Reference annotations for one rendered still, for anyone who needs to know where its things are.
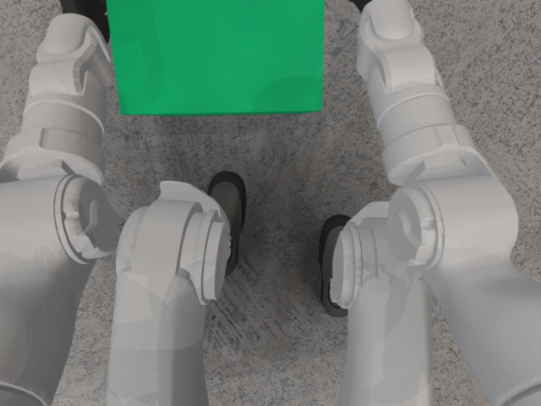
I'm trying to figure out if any robot left forearm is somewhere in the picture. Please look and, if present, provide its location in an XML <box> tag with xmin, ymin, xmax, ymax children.
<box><xmin>0</xmin><ymin>14</ymin><xmax>114</xmax><ymax>186</ymax></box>

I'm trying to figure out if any robot right forearm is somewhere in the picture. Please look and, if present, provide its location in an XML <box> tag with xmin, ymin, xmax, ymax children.
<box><xmin>356</xmin><ymin>0</ymin><xmax>519</xmax><ymax>237</ymax></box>

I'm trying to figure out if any robot right upper arm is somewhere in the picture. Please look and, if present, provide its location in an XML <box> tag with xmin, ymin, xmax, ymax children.
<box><xmin>385</xmin><ymin>174</ymin><xmax>541</xmax><ymax>406</ymax></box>

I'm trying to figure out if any robot left upper arm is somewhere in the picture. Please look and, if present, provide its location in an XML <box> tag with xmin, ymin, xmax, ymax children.
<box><xmin>0</xmin><ymin>173</ymin><xmax>118</xmax><ymax>406</ymax></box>

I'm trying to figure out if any robot left hand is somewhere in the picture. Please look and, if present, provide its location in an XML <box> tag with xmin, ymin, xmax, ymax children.
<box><xmin>60</xmin><ymin>0</ymin><xmax>110</xmax><ymax>44</ymax></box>

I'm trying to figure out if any robot right foot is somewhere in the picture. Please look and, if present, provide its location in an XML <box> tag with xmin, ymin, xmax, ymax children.
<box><xmin>319</xmin><ymin>215</ymin><xmax>351</xmax><ymax>317</ymax></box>

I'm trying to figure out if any carton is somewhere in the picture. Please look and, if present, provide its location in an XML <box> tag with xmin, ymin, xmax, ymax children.
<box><xmin>106</xmin><ymin>0</ymin><xmax>325</xmax><ymax>116</ymax></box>

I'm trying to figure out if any robot right thigh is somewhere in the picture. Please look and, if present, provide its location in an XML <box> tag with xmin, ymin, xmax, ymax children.
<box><xmin>333</xmin><ymin>217</ymin><xmax>433</xmax><ymax>406</ymax></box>

